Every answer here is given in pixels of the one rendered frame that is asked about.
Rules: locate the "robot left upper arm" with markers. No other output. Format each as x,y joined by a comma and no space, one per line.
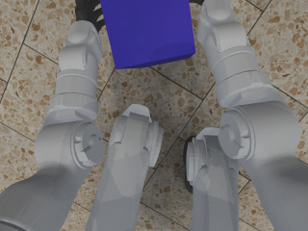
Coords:
66,153

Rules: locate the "left robot shin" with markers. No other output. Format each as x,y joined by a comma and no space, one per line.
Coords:
121,121

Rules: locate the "robot right forearm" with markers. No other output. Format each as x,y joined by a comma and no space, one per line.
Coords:
231,59

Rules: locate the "left robot thigh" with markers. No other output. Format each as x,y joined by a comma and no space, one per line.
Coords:
118,196

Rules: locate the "robot left hand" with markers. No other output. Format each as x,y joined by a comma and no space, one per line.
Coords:
85,11

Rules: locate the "robot left forearm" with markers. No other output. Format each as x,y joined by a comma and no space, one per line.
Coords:
77,77

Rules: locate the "robot right upper arm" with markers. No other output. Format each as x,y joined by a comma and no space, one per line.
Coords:
264,136

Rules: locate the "carton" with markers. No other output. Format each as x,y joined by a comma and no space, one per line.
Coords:
144,33

